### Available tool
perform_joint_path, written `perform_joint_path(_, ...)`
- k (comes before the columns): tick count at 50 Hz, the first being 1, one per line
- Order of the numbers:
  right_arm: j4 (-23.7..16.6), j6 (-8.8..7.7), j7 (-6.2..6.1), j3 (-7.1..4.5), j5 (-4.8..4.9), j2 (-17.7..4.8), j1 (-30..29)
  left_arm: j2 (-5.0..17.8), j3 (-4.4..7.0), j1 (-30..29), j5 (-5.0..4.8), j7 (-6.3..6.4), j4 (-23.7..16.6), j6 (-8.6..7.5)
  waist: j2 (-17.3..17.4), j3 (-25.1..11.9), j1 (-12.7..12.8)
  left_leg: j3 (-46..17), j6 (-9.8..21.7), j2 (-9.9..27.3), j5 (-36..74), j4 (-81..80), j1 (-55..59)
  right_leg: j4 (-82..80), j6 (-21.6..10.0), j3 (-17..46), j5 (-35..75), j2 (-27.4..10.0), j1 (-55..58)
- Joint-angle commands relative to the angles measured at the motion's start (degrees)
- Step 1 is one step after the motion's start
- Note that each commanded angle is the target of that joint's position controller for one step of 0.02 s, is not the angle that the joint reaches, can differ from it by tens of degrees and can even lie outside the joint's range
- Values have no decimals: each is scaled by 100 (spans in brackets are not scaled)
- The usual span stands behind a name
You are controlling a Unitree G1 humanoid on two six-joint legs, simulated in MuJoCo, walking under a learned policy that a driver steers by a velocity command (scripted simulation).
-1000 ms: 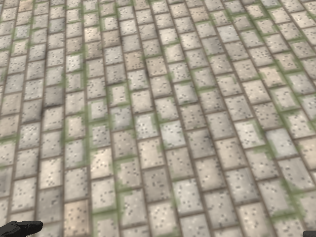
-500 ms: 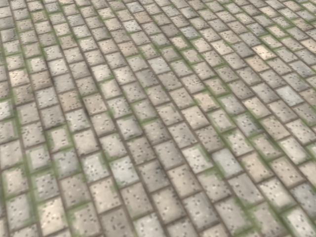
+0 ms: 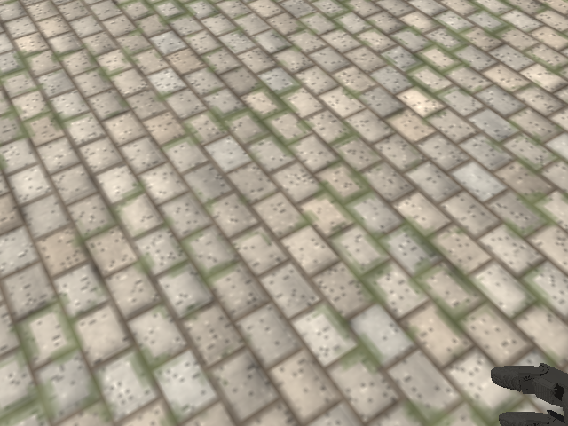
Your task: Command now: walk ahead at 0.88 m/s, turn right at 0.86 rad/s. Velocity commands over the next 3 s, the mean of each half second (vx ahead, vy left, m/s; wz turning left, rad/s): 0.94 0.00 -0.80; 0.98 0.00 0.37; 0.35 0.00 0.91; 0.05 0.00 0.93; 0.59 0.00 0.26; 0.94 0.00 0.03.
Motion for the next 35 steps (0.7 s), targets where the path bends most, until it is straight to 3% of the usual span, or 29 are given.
perform_joint_path(1, 287, -108, -324, -475, -19, -1157, 2308, 1188, 269, -1498, 9, -51, -690, -217, -79, -660, -1966, 173, 185, -106, -342, -162, 4460, 2159, -635, 321, 3062, -222, -3062)
perform_joint_path(2, 430, -173, -448, -602, -220, -1791, 3445, 474, 82, -1554, 0, -22, -931, -260, 1544, -1539, -2329, -1631, 293, 1350, -3207, -1029, 5566, 4581, -484, -234, 812, 509, -4081)
perform_joint_path(3, 275, -191, -421, -541, -261, -1873, 2754, 108, -60, -1450, -159, -9, -1236, -239, 2575, -1401, -1641, -4546, 378, 2287, -4809, -2740, 4800, 5804, -514, -284, -590, 667, -4883)
perform_joint_path(4, 40, -150, -399, -410, -255, -1263, 1676, 284, -61, -1322, -91, -6, -1050, -117, 1613, -610, -1103, -4533, 644, 2394, -4772, -2728, 3875, 6350, -550, -441, 87, 165, -5081)
perform_joint_path(5, -12, -141, -376, -311, -203, -820, 1342, 444, -36, -1493, 48, -73, -981, -26, 736, -196, -983, -3605, 768, 2235, -3963, -2454, 3302, 6218, -519, -680, 553, -178, -5033)
perform_joint_path(6, 103, -162, -365, -268, -175, -641, 1350, 450, -24, -1599, 94, -164, -929, 35, 427, 31, -906, -2648, 793, 1960, -3014, -2449, 2870, 5940, -452, -749, 751, -419, -4842)
perform_joint_path(8, 390, -265, -360, -224, -123, -552, 1547, 341, -70, -1833, 137, -330, -1032, 181, 697, 328, -806, -1573, 746, 1749, -2109, -2689, 2428, 5713, -309, -785, 850, -669, -4778)
perform_joint_path(11, 726, -443, -307, -196, -20, -430, 1893, 244, -144, -2436, 112, -448, -1294, 296, 449, 610, -771, -509, 677, 1707, -816, -2892, 2541, 5745, -283, -817, 1539, -730, -5322)
perform_joint_path(14, 882, -536, -315, -183, -49, -434, 1857, 282, -204, -3006, 68, -510, -1559, 317, 309, 854, -620, 656, 568, 1468, 207, -3130, 2477, 4964, -328, -1067, 2163, -698, -5345)
perform_joint_path(16, 1041, -567, -341, -182, -73, -473, 2081, 269, -276, -3525, 98, -588, -1707, 301, 84, 1071, -734, 1241, 540, 1265, 819, -3404, 2430, 3958, -468, -1540, 2412, -602, -4934)
perform_joint_path(18, 1245, -563, -361, -194, -57, -621, 2437, 109, -371, -3853, 130, -618, -1770, 248, -17, 1192, -840, 1566, 581, 1252, 2158, -3527, 2584, 3045, -699, -1958, 2354, -350, -4309)
perform_joint_path(20, 1353, -515, -376, -214, -37, -937, 2593, 160, -363, -3620, 126, -505, -1618, 212, 225, 869, -657, 1681, 663, 1380, 5339, -2987, 3186, 2686, -926, -2261, 2059, 164, -3538)
perform_joint_path(21, 1382, -439, -390, -241, -44, -1155, 2605, 318, -307, -3222, 128, -420, -1478, 194, 420, 532, -395, 1677, 701, 1477, 6746, -2317, 3574, 2623, -1008, -2319, 1643, 425, -3133)
perform_joint_path(22, 1382, -333, -405, -275, -72, -1369, 2505, 523, -217, -2424, 128, -338, -1247, 172, 613, 64, 33, 1662, 760, 1581, 7529, -1182, 3686, 2556, -1101, -2242, 1106, 618, -2358)
perform_joint_path(23, 1320, -253, -420, -278, -78, -1436, 2337, 801, -79, -1261, 126, -252, -872, 155, 695, -522, 540, 1601, 816, 1573, 7390, 263, 3316, 2151, -1224, -2032, 925, 706, -1024)
perform_joint_path(24, 1270, -230, -420, -261, -87, -1346, 2231, 1117, 104, -419, 184, -143, -564, 181, 500, -937, 892, 1607, 735, 1308, 5685, 2174, 2189, 1748, -1252, -1457, 733, 438, 521)
perform_joint_path(25, 959, -266, -235, -66, -21, -328, 2664, 1651, 210, -1018, 282, -25, -626, 221, -1172, -1089, -201, 1338, 417, 358, -1391, 4394, -406, 1505, -1513, 1172, -409, -1270, 2019)
perform_joint_path(26, 581, -353, -263, -89, 97, -647, 2262, 1797, 260, -807, 158, -26, -810, 211, -736, -2085, -23, 122, 492, 2, -1463, 5265, -961, 552, -1796, 3224, -597, -1827, 2222)
perform_joint_path(27, 513, -406, -286, -119, 181, -735, 1648, 1561, 248, -848, 139, 17, -609, 163, -174, -1225, 28, -192, 584, 229, -746, 5131, -1388, 155, -1572, 2486, 92, -1719, 1627)
perform_joint_path(28, 610, -424, -284, -52, 220, -583, 1726, 1299, 193, -976, 132, 65, -464, 74, 113, -375, -242, -190, 617, 392, -426, 4676, -1262, 3, -1479, 1729, 682, -1670, 580)
perform_joint_path(29, 759, -375, -257, -28, 153, -504, 1783, 1016, 119, -1253, 183, 86, -444, -38, 407, -45, -495, -340, 629, 567, -306, 4247, -912, -108, -1260, 1143, 938, -1452, -212)
perform_joint_path(30, 893, -262, -204, -7, 83, -391, 2090, 784, 26, -1438, 173, 113, -426, -129, 321, 98, -765, -460, 605, 643, -178, 3994, -511, -323, -1077, 657, 1088, -1288, -807)
perform_joint_path(32, 1067, -67, -91, -10, 32, -285, 2212, 435, -89, -1403, 77, 84, -299, -289, 22, 357, -943, -571, 526, 771, -81, 3525, -260, -666, -797, 36, 1427, -1089, -1412)
perform_joint_path(33, 1040, -8, -50, -11, 30, -237, 1987, 426, -97, -1326, 24, 50, -222, -361, -68, 548, -924, -514, 504, 759, 101, 3310, -454, -836, -634, -319, 1791, -997, -1508)
perform_joint_path(35, 847, 12, -13, 4, 102, -185, 1292, 414, -117, -1178, 21, -13, -142, -457, -141, 834, -760, -242, 537, 592, 784, 2630, -706, -1123, -274, -1150, 2925, -688, -1589)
